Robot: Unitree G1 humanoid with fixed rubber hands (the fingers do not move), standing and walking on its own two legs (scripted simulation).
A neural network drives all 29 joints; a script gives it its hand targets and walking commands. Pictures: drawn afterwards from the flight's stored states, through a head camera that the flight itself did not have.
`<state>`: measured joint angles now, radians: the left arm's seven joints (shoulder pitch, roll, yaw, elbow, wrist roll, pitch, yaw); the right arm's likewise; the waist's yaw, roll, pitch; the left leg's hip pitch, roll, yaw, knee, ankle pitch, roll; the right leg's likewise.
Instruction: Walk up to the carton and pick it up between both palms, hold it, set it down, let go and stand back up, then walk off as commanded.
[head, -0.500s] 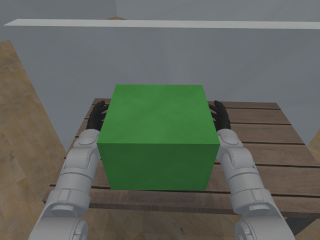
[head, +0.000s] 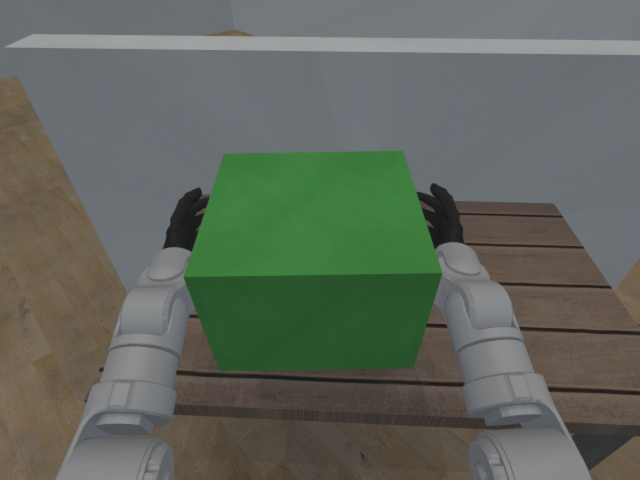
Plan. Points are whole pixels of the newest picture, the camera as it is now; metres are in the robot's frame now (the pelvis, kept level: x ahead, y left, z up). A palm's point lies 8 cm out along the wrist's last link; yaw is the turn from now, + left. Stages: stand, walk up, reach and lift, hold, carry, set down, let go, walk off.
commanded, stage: reach and lift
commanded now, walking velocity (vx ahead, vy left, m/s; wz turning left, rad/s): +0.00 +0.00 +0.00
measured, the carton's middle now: (314, 256) +0.37 -0.01 +0.14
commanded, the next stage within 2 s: hold in 0.30 s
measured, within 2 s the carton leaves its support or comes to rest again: neither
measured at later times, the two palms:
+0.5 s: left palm (172, 246) +0.37 +0.16 +0.17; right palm (445, 234) +0.36 -0.17 +0.17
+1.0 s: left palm (167, 248) +0.35 +0.16 +0.18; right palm (451, 237) +0.35 -0.17 +0.18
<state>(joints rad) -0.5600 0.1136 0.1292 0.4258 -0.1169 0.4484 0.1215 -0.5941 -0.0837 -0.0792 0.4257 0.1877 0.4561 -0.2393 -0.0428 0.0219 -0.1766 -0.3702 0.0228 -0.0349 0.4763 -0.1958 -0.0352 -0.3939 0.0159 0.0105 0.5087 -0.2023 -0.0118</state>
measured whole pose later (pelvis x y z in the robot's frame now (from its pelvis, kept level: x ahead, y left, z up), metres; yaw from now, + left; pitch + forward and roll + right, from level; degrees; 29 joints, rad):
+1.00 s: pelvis -0.01 +0.00 +0.00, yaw +0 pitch +3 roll +1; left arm -0.52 0.11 0.14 0.23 -0.08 0.63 0.12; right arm -0.60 -0.08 -0.08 0.29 0.21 0.60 -0.25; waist -0.04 0.02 -0.18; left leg -0.34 0.02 -0.04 0.47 -0.19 -0.04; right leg -0.36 0.02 0.01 0.51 -0.19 -0.01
